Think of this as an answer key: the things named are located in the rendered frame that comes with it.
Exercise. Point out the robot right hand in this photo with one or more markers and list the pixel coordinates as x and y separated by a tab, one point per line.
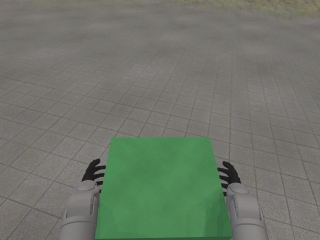
231	172

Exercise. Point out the carton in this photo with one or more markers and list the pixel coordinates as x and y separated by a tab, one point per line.
162	188

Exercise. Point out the robot left forearm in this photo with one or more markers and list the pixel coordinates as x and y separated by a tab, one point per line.
79	221

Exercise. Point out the robot right forearm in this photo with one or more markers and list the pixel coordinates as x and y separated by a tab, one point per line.
246	215

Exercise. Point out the robot left hand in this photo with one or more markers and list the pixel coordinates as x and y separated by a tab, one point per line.
89	173

